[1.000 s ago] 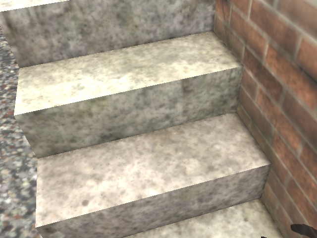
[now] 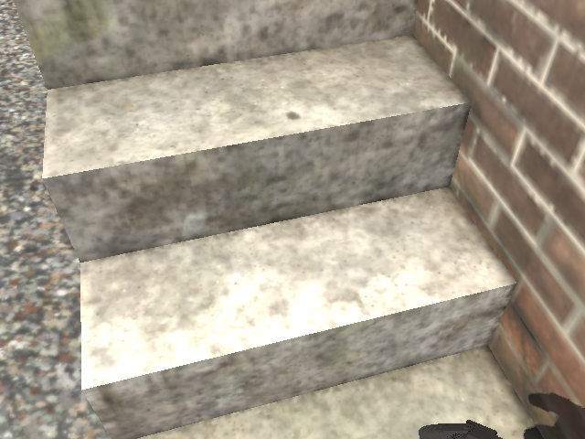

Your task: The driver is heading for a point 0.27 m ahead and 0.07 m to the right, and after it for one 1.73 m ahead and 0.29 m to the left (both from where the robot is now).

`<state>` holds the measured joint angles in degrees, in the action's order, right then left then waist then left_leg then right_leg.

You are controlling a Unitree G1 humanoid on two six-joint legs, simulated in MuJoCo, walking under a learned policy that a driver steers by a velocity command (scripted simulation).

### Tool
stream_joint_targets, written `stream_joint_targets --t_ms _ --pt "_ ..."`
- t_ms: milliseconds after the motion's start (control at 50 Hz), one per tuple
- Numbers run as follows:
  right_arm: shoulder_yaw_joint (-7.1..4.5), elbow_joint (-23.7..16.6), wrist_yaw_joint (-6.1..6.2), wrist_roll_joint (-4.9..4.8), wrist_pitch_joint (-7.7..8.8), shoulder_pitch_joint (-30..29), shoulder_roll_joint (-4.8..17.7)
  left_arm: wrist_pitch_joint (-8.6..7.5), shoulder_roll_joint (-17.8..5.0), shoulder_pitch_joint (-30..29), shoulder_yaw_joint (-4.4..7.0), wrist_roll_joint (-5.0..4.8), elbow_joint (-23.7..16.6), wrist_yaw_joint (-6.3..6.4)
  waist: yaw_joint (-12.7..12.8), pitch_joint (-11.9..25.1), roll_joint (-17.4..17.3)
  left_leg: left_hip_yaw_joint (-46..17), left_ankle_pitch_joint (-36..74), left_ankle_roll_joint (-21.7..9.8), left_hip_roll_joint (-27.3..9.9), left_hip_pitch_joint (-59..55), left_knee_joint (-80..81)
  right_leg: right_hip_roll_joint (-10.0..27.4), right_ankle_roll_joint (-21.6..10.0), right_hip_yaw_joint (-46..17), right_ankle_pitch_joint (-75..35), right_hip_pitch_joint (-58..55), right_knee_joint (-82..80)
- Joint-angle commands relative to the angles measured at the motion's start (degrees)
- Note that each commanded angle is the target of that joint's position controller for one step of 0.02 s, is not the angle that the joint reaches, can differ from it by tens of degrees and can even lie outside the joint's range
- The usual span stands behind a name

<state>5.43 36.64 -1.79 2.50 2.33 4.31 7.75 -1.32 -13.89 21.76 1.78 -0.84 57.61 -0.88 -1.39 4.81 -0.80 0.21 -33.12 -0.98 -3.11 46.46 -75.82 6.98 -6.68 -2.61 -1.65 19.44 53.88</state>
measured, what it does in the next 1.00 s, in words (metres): climbs: right foot 0.19 m higher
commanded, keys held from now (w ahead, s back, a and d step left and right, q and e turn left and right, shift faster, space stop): w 1.00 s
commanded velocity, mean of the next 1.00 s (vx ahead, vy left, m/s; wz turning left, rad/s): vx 0.43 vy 0.14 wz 0.00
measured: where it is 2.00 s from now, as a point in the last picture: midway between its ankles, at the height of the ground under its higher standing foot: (217, 90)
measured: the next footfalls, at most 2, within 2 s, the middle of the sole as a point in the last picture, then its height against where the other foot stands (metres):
right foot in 0.44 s outside the picture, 0.19 m higher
left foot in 1.08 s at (225, 288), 0.20 m higher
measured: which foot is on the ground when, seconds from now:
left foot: down 0.00-0.48, up 0.50-1.00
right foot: up 0.00-0.42, down 0.44-1.00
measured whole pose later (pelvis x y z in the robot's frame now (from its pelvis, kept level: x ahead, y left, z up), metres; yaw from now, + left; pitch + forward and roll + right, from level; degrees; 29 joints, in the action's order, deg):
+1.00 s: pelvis +0.45 -0.02 +0.34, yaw +0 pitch +4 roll +5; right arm 8.7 34.1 -2.6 -1.7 -0.4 -8.4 0.5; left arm -0.4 -3.3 30.7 -1.4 0.3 62.0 4.7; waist 4.9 2.2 -1.5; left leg 7.8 -17.3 -1.6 -7.6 72.8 -106.7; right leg 7.9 1.4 5.6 8.1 1.4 6.3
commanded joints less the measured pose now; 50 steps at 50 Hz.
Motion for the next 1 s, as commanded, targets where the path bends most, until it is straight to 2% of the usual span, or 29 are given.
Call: stream_joint_targets --t_ms 20,60,100,160,200,240,300,340,360,380,400,420,440,460,480,500,520,540,560,580,640,700,760,800,860,900,940,980,1000 --pt "-5.83 10.7 0.96 -2.81 -0.68 19.7 12.8 -3.45 6.3 -16.4 -1.36 1.20 -14.7 -2.88 -2.5 4.2 -12.6 -43.4 -13.0 -9.0 -12.8 -30.7 51.8 -10.8 -2.9 -10.5 13.5 35.3 52.7" --pt "-2.71 15.3 -0.75 -1.83 -0.33 13.8 1.1 -3.65 8.1 -15.4 -3.06 2.13 -17.4 -3.81 1.4 -3.7 -9.9 -26.6 -9.4 -5.4 -9.2 -23.5 46.7 -9.6 -2.9 -6.7 12.7 42.5 63.7" --pt "-2.35 16.9 -1.00 -0.40 0.21 11.9 -1.0 -3.50 6.4 -11.0 -3.49 0.54 -16.8 -4.09 3.4 -5.4 -7.8 -17.8 0.5 -5.1 -8.2 -23.9 49.0 -10.4 -2.6 -7.5 10.5 45.1 69.6" --pt "-2.91 15.9 -0.48 1.84 1.42 10.2 3.0 -2.79 4.8 -11.8 -3.96 0.41 -16.3 -1.99 3.7 -7.4 -2.7 -10.9 6.1 -6.2 -11.0 -22.9 53.4 -10.4 1.5 -4.8 1.1 50.6 67.8" --pt "-2.59 16.0 -0.35 3.25 1.77 11.1 3.9 -1.38 5.1 -11.7 -3.95 0.06 -14.5 0.05 2.3 -7.4 -4.9 -9.4 7.2 -8.7 -13.3 -21.0 56.6 -11.5 4.2 -0.4 0.9 51.8 77.0" --pt "-2.79 22.3 0.48 2.07 2.77 22.3 6.3 -1.09 7.0 -21.6 -5.06 -0.82 -21.6 -0.13 -0.8 -10.3 -5.4 -12.5 11.1 -8.2 -16.4 -32.0 58.4 -10.7 3.2 -4.3 2.8 68.6 86.1" --pt "-2.66 23.8 1.56 1.08 2.38 24.6 5.7 -1.52 6.2 -29.5 -6.37 -1.15 -25.8 -1.01 -2.6 -12.9 -7.2 -7.3 12.6 -8.5 -15.7 -33.1 64.4 -7.8 3.8 0.4 7.3 69.6 75.6" --pt "-3.71 25.2 2.69 -0.74 2.10 24.8 8.0 -0.61 6.4 -35.3 -7.61 -1.06 -29.0 -0.58 -2.8 -14.4 -10.7 -3.4 14.6 -7.8 -14.2 -29.5 74.1 -2.3 4.4 7.0 6.6 62.3 57.4" --pt "-4.39 24.9 2.59 -2.58 2.42 22.4 9.0 -0.85 4.3 -38.6 -8.17 -0.48 -29.7 -0.66 -2.3 -15.0 -10.3 1.3 20.7 -8.9 -12.9 -20.5 84.2 -0.6 2.9 15.2 7.9 44.2 39.5" --pt "-5.24 26.3 3.08 -5.06 1.99 23.1 10.8 -1.25 5.6 -41.3 -9.14 -0.26 -30.9 -0.72 -1.6 -12.5 -12.4 4.6 34.5 -8.5 -10.3 -16.3 86.6 -0.8 0.9 17.8 13.0 24.9 25.2" --pt "-5.64 28.2 3.34 -4.40 1.99 28.3 13.1 -1.31 4.4 -35.7 -7.66 0.72 -29.4 -1.04 0.8 -1.9 -16.6 5.8 73.5 -9.7 -11.5 -25.2 77.0 -7.5 0.0 21.3 22.0 11.3 27.2" --pt "-6.37 29.1 3.54 -3.40 2.55 29.8 18.2 -0.60 0.6 -22.5 -5.05 0.59 -24.7 -1.07 8.3 7.5 -20.5 6.5 110.2 -9.9 -13.1 -38.8 64.3 -11.1 -1.5 18.9 32.1 4.5 23.1" --pt "-7.84 29.2 3.80 -4.28 1.98 27.8 22.7 -0.50 -3.5 -12.6 -3.27 1.35 -21.1 -1.92 13.0 10.8 -21.2 4.4 120.7 -8.6 -14.5 -50.2 51.9 -10.7 -2.6 11.3 34.7 3.8 12.3" --pt "-8.72 24.9 3.64 -4.02 2.26 20.8 22.4 0.31 -9.9 -1.8 -1.22 4.51 -15.4 -2.70 14.5 14.4 -13.0 -0.3 114.3 -8.4 -12.9 -44.9 36.1 -5.9 -3.9 -7.5 31.3 -4.8 0.6" --pt "-7.89 22.3 1.74 -3.62 2.81 23.1 13.3 2.27 -14.8 5.4 1.16 4.55 -9.7 -0.59 10.1 21.5 15.9 -4.2 72.2 -7.1 -0.6 -24.1 17.3 7.6 -11.0 -40.1 50.0 -20.1 -27.5" --pt "-7.86 21.4 0.47 -3.72 4.34 15.6 10.1 3.51 -14.4 9.8 1.20 5.25 -6.1 2.11 12.1 22.3 21.6 -13.7 35.0 -4.0 9.1 -14.2 -17.3 13.6 -9.5 -61.3 61.7 -19.0 -45.5" --pt "-7.84 18.5 -1.80 -5.25 3.66 13.0 5.2 2.32 -7.8 6.6 -0.79 5.37 -2.7 3.45 7.2 14.5 11.6 -26.6 36.5 -3.1 9.9 -5.5 -33.5 14.7 -0.7 -63.7 55.6 -12.4 -46.3" --pt "-6.83 14.1 -1.77 -4.77 1.74 7.3 1.6 1.17 -5.0 -0.2 -1.44 3.27 -1.4 2.72 2.9 1.8 2.3 -22.8 38.3 -3.1 9.0 0.1 -39.8 13.3 1.2 -51.0 49.3 -1.2 -38.5" --pt "-5.49 12.1 -1.11 -2.34 1.09 5.6 -0.8 -0.26 -1.6 -2.3 -2.05 3.74 1.0 1.77 0.1 -4.1 -3.6 -20.4 40.2 -4.5 8.6 3.5 -43.6 12.5 0.9 -37.5 39.6 7.2 -32.0" --pt "-4.02 10.4 -0.52 -1.08 0.91 6.8 -3.5 -0.78 2.3 -6.5 -3.15 4.51 1.6 0.85 -3.3 -5.6 -4.6 -20.2 42.5 -5.1 8.5 4.9 -49.2 9.9 3.1 -25.6 26.5 12.3 -25.8" --pt "-1.49 9.9 0.24 -2.72 0.55 11.6 -4.3 -0.85 6.2 -9.0 -4.73 5.40 -0.1 0.13 -6.0 -5.3 -0.6 -17.0 39.0 -5.9 8.7 16.0 -51.8 5.7 3.7 -3.4 4.1 8.8 -24.5" --pt "-0.53 6.7 2.03 -4.60 -2.13 8.3 -4.9 -0.74 4.1 -3.1 -5.39 5.34 1.2 -0.36 -5.3 -6.7 3.6 -13.6 33.4 -4.5 8.7 31.5 -70.6 7.3 2.6 -1.0 6.1 6.2 -30.2" --pt "0.32 0.3 2.82 -4.70 -2.75 -2.3 -2.2 -0.30 3.5 0.1 -5.65 3.38 1.2 0.47 -3.0 -8.8 7.8 -7.0 35.8 -1.6 5.2 33.6 -56.5 3.9 4.8 6.1 7.0 9.9 -36.2" --pt "0.97 -2.6 3.07 -5.58 -2.30 -9.6 -2.4 -0.75 2.7 4.9 -5.35 3.50 1.5 1.77 1.2 -6.9 10.0 -2.4 34.9 0.4 2.6 33.4 -51.2 4.6 2.5 3.8 5.1 5.8 -40.6" --pt "2.43 -4.3 2.27 -4.43 -2.61 -15.1 -6.4 -0.44 -1.5 16.3 -2.66 2.52 4.2 4.66 5.9 -0.8 9.1 4.6 28.6 2.8 -3.8 39.6 -51.6 10.3 -1.2 -3.6 -3.2 -17.8 -45.9" --pt "3.02 -6.3 0.54 -3.61 -2.61 -19.1 -8.3 1.26 -1.5 21.4 -1.12 1.78 5.3 5.81 7.4 -3.4 6.2 1.7 20.7 2.2 -6.8 50.9 -50.9 12.2 -1.1 -3.9 -7.1 -31.4 -43.4" --pt "3.84 -9.4 -0.83 -4.34 -1.90 -23.2 -9.9 1.45 -0.4 19.1 -0.51 1.24 4.8 6.75 6.6 -6.0 7.0 3.1 17.0 1.4 -8.2 46.7 -41.0 12.7 -1.4 -2.4 -12.3 -28.9 -46.6" --pt "3.54 -10.8 -1.92 -4.58 -0.91 -25.1 -9.5 0.99 1.0 11.6 -1.18 0.77 2.9 6.01 4.0 -0.5 6.1 9.7 12.8 -2.1 -4.2 13.3 -17.6 10.3 -0.6 8.3 -45.0 -14.7 -49.0" --pt "2.65 -10.9 -1.31 -3.45 -0.73 -20.9 -8.0 0.35 -2.3 10.8 -0.93 0.69 3.8 5.87 0.8 5.0 11.6 11.3 8.0 -3.6 1.2 -1.1 -17.1 11.7 -3.0 9.2 -83.3 -13.1 -46.0"
Keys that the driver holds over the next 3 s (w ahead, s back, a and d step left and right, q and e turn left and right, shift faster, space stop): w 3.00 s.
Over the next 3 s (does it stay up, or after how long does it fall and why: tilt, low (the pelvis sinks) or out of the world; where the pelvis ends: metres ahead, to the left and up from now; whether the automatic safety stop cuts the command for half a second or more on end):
stays up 1.35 0.25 1.09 its command is cut before an obstacle after 0.5 s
